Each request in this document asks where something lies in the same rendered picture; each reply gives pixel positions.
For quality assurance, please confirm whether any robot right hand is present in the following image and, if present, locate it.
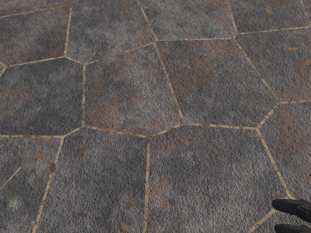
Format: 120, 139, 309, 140
272, 198, 311, 233

